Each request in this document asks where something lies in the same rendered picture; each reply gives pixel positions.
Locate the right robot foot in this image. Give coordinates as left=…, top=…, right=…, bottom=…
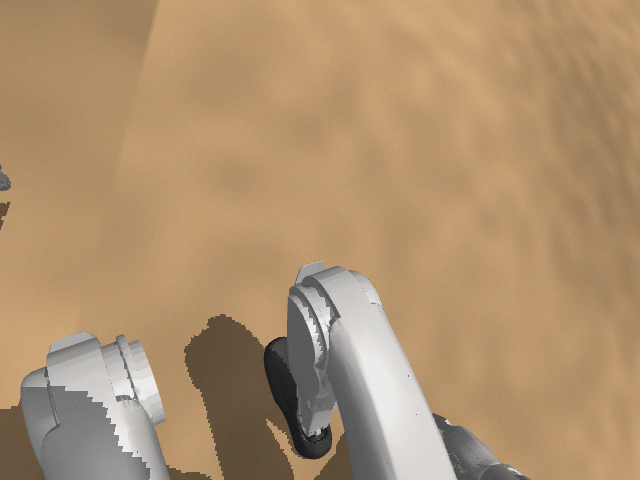
left=264, top=337, right=332, bottom=459

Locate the right robot arm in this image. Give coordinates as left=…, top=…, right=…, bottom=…
left=480, top=464, right=531, bottom=480

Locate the right robot hand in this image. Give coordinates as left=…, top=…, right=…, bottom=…
left=432, top=413, right=502, bottom=480

